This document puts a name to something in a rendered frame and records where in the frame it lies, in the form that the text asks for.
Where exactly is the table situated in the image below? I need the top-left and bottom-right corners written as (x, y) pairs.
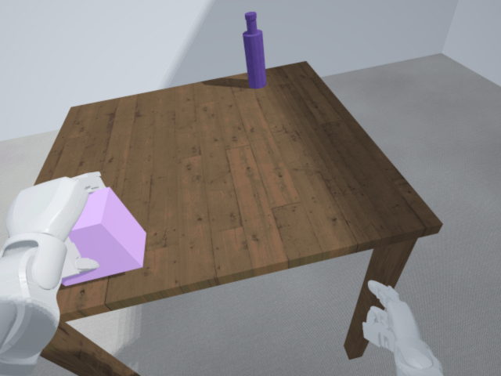
top-left (34, 61), bottom-right (443, 376)

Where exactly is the sponge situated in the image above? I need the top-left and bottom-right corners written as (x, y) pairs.
top-left (61, 187), bottom-right (146, 286)

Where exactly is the robot right forearm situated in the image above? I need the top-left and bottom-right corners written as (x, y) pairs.
top-left (394, 338), bottom-right (443, 376)

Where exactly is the robot left forearm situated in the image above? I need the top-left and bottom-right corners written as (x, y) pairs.
top-left (0, 233), bottom-right (67, 376)

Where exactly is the left robot hand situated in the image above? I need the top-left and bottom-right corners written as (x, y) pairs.
top-left (5, 172), bottom-right (106, 279)

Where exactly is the right robot hand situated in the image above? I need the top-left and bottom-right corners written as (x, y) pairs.
top-left (362, 280), bottom-right (423, 352)

